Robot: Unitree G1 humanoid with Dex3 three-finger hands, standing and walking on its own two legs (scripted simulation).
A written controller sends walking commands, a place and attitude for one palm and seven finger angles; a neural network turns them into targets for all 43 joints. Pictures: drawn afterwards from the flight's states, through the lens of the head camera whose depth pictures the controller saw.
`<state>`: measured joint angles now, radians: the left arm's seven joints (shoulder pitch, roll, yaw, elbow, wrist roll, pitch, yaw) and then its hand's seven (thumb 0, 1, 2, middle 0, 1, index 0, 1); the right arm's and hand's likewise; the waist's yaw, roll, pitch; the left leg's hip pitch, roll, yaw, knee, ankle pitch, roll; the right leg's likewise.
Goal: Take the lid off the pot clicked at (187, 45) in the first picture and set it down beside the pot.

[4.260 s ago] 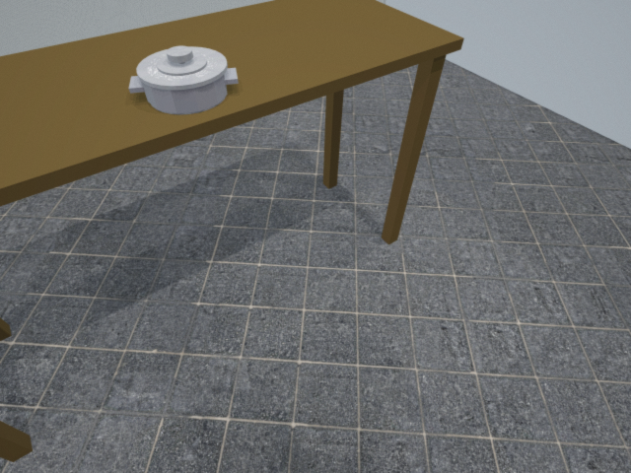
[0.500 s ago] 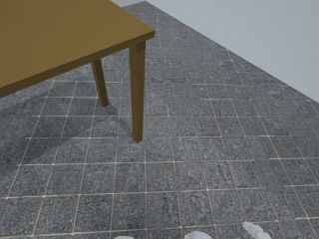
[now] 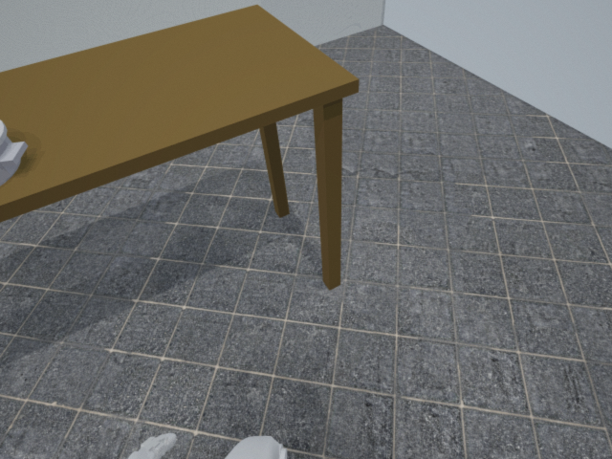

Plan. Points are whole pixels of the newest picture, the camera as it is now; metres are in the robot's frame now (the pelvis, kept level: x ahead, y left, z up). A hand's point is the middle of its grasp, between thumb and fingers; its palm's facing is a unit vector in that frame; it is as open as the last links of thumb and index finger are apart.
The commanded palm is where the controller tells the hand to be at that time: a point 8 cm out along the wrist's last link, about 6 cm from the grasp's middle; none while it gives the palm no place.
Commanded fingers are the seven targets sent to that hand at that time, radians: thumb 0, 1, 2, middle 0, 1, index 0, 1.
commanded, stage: turn to face it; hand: left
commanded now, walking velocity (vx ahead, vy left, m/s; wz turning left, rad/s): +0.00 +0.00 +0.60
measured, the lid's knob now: out of the picture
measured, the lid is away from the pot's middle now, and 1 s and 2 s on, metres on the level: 0.00 0.00 0.00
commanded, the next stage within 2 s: take the last steps up to it in 0.80 s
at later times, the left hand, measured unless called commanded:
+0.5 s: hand out of the picture -0.01 +0.28 -0.17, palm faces +0.33 -0.90 -0.27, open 7.4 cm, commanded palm none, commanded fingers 0.00 0.90 0.90 -0.20 -0.30 -0.20 -0.30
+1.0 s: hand out of the picture +0.01 +0.20 -0.15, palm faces +0.48 -0.83 -0.27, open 7.4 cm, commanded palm none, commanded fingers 0.00 0.90 0.90 -0.20 -0.30 -0.20 -0.30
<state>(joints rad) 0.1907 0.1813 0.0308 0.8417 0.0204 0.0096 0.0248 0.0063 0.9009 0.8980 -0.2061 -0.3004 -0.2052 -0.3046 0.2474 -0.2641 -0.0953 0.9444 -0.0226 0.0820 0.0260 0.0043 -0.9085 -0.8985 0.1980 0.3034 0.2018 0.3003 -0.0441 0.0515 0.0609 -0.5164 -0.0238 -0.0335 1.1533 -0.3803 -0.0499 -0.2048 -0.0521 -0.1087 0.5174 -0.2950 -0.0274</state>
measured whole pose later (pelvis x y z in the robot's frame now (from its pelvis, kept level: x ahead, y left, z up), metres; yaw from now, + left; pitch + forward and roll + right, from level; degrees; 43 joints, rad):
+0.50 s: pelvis +0.01 +0.05 +0.00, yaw +17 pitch +0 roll -1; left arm 0.23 0.29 0.08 0.92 0.02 0.06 0.01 0.01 0.91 0.90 -0.20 -0.30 -0.20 -0.30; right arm 0.15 -0.23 -0.04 0.89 -0.01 0.03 0.00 0.00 -0.91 -0.90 0.20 0.30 0.20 0.30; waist 0.03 -0.05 0.08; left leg -0.22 -0.03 0.00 0.49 -0.26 0.05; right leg -0.48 -0.11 -0.03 1.11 -0.39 0.10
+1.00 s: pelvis +0.04 +0.01 +0.00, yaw +28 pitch -1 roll +2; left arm 0.26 0.15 0.03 0.93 0.02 -0.01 0.02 0.01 0.90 0.90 -0.21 -0.30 -0.21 -0.30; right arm 0.23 -0.24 -0.07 1.00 -0.02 0.07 0.01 0.00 -0.91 -0.90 0.20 0.30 0.20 0.30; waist -0.01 0.04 0.06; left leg -0.45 0.01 -0.03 1.11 -0.37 -0.05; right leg -0.18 -0.05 -0.13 0.48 -0.28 -0.04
